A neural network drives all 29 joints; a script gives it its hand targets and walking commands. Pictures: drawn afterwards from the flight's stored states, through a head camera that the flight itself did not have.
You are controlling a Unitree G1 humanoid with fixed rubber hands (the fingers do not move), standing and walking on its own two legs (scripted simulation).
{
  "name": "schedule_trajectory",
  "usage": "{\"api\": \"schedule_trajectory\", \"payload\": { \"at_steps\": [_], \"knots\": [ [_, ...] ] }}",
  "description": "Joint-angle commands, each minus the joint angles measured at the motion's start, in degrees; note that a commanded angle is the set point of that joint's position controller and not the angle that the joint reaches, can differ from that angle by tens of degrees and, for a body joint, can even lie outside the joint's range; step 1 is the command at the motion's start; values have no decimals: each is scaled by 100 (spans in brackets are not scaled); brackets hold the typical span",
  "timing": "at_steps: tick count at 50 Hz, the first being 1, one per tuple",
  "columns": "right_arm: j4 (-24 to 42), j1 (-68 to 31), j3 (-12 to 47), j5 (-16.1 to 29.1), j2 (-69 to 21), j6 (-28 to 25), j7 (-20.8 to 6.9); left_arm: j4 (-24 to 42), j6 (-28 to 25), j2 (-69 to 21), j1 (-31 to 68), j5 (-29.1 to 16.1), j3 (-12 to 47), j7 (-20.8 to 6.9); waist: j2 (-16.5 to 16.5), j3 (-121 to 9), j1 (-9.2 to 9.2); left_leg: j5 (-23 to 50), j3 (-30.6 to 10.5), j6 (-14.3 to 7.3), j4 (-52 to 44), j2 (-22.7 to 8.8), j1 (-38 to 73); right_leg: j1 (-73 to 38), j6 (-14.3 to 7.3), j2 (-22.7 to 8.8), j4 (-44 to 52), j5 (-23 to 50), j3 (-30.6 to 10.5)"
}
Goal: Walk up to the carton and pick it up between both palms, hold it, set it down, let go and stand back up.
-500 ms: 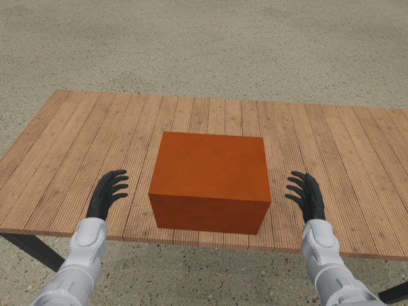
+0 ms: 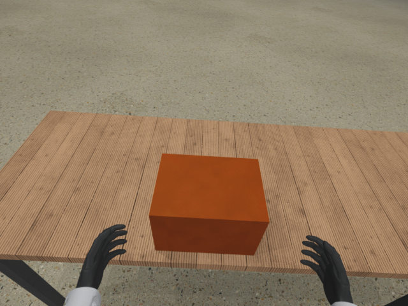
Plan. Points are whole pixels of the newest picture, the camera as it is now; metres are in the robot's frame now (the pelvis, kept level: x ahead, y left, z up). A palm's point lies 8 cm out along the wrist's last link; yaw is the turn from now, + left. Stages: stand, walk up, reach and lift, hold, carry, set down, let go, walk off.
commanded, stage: set down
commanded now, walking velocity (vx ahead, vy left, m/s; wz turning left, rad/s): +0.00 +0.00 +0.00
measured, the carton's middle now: (207, 203) +0.37 -0.01 -0.06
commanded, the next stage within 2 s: let go in 1.78 s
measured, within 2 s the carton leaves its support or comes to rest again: neither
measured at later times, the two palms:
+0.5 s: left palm (92, 282) +0.17 +0.21 -0.03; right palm (331, 286) +0.17 -0.24 -0.02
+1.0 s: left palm (86, 286) +0.17 +0.22 -0.04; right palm (321, 286) +0.18 -0.23 -0.04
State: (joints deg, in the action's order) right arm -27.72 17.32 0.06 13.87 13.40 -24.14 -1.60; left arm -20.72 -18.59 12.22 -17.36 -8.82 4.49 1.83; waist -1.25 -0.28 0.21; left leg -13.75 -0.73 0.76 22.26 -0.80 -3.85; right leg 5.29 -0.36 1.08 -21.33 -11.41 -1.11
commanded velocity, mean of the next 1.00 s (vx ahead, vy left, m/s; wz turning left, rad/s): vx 0.00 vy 0.00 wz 0.00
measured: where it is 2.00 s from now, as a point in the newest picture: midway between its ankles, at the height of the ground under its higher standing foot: outside the picture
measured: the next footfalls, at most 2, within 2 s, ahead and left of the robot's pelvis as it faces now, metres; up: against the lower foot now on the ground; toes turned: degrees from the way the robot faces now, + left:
none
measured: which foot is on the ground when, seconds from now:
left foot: down 0.00-1.00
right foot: down 0.00-1.00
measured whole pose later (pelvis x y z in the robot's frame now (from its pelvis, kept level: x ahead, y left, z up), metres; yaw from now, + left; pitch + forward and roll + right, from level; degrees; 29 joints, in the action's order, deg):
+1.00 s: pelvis +0.00 +0.00 +0.00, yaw -1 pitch -6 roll +0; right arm -31.1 13.9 -3.1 3.9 10.9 -12.4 -1.2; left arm -25.0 -3.3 12.3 -14.6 -5.3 1.8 1.5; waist -0.1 2.1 -2.1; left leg -13.1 0.5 0.8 19.5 -1.2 -0.8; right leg 2.7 -0.4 1.1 -19.1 -10.8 -1.3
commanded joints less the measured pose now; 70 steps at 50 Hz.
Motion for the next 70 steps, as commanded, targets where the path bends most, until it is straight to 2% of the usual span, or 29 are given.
{"api": "schedule_trajectory", "payload": {
  "at_steps": [1,4,5,8,10,11,15,17,18,20,21,24,26,29,34,35,39,40,41,43,45,50,51,59,60,64,65,67,70],
  "knots": [
    [1135,-474,-308,-176,404,48,-57,819,-74,415,285,31,-85,125,99,318,-166,518,230,196,-450,191,-356,141,-157,1,512,-99,-98],
    [1088,-715,-474,-304,380,283,-124,909,18,400,573,34,-6,287,331,752,-159,-549,224,109,-772,73,-766,190,-167,-36,446,-754,-62],
    [706,-791,-550,-422,388,459,-173,655,137,293,613,68,95,329,394,910,-107,-928,181,115,-847,6,-823,327,-197,-21,408,-1030,-49],
    [652,-1027,-816,-571,536,692,-199,576,322,305,855,0,112,429,267,684,-67,-1348,212,46,-917,-75,-817,267,-173,-8,297,-1219,16],
    [576,-952,-884,-664,527,769,-178,660,456,282,762,32,72,472,284,434,-91,-845,245,100,-811,-74,-662,191,-181,9,249,-804,28],
    [589,-812,-880,-683,510,766,-159,570,510,254,586,41,35,464,141,235,-112,-375,268,119,-704,-46,-498,136,-181,48,275,-530,49],
    [504,-469,-655,-624,510,749,-150,517,654,196,143,140,-87,349,4,-139,-209,1101,269,205,-384,48,-29,-18,-208,129,321,412,37],
    [453,-381,-568,-564,578,731,-161,509,722,140,-47,281,-166,303,66,-105,-258,1596,250,237,-316,83,125,-97,-223,155,358,710,38],
    [530,-334,-537,-559,495,713,-122,461,745,210,-7,269,-198,207,-61,-80,-189,1760,276,223,-279,127,191,-171,-189,131,443,913,13],
    [651,-281,-527,-512,615,648,-121,677,808,105,-89,315,-195,191,-13,9,-190,1950,247,245,-267,134,228,-219,-194,172,439,1034,47],
    [640,-231,-516,-554,543,642,-87,619,808,170,-47,339,-237,135,-48,122,-120,1900,282,240,-268,169,214,-255,-158,131,491,1086,13],
    [775,-234,-410,-559,404,655,-78,692,796,319,90,311,-286,108,-4,296,-163,1655,307,186,-292,167,149,-110,-114,51,554,864,-19],
    [825,-136,-314,-599,206,666,-21,622,792,386,202,278,-329,42,-49,448,-106,1473,357,157,-308,214,170,-28,-50,-47,628,914,-71],
    [674,-173,-361,-638,236,771,-11,754,825,384,234,347,-297,86,227,449,-150,1376,327,187,-362,183,199,43,-108,-19,625,569,-5],
    [567,-291,-419,-861,117,886,90,347,1048,522,366,368,-412,-3,130,413,-135,978,445,133,-418,212,138,-6,-61,-102,685,313,20],
    [573,-339,-431,-846,163,895,79,368,1104,499,344,354,-390,11,218,328,-179,997,431,150,-440,193,114,-42,-88,-84,659,246,60],
    [571,-567,-530,-958,238,913,51,369,1144,471,507,259,-308,46,22,112,-235,999,389,127,-462,116,34,-49,-111,7,595,168,150],
    [436,-504,-525,-971,247,918,53,276,1161,502,481,307,-332,39,72,184,-175,1084,416,150,-456,130,88,-26,-114,10,600,304,141],
    [376,-564,-501,-944,292,940,38,386,1213,424,493,316,-311,57,163,146,-264,1161,414,176,-452,131,119,11,-129,34,584,282,161],
    [134,-569,-467,-993,229,1060,40,-45,1363,447,474,347,-373,-27,-5,310,-179,1022,424,129,-482,122,174,97,-109,22,689,173,131],
    [191,-623,-464,-1006,211,1040,41,-24,1381,479,520,311,-423,-38,-89,260,-225,1041,451,114,-486,118,155,50,-94,6,697,190,119],
    [33,-542,-420,-1004,254,1104,6,241,1571,331,481,515,-400,0,204,341,-270,1244,449,198,-488,105,215,-24,-150,55,648,307,183],
    [-5,-536,-435,-1057,262,1127,13,140,1642,343,506,557,-440,-29,124,386,-252,1210,455,208,-494,105,231,-26,-141,64,665,298,199],
    [-102,-621,-525,-1201,156,1233,-3,368,1908,338,641,686,-464,53,368,418,-254,953,491,233,-514,109,123,-9,-162,35,618,163,232],
    [-102,-683,-500,-1267,151,1273,22,144,2000,388,696,658,-506,5,189,451,-241,903,516,201,-489,126,64,-24,-124,9,641,186,206],
    [1,-653,-484,-1292,167,1205,52,335,2041,440,580,634,-553,-1,125,166,-301,1215,536,206,-426,145,161,-125,-85,41,557,554,252],
    [-184,-611,-469,-1333,185,1238,73,122,2110,407,545,693,-567,-44,140,217,-249,1280,535,236,-405,151,184,-135,-80,42,559,649,245],
    [-120,-627,-388,-1278,172,1186,83,259,2116,450,525,689,-633,-68,170,60,-344,1487,551,228,-364,158,293,-213,-69,52,542,815,244],
    [-344,-718,-412,-1342,175,1198,103,164,2211,428,632,735,-632,-109,192,139,-285,1473,536,258,-355,154,229,-201,-49,75,522,794,272]
  ]
}}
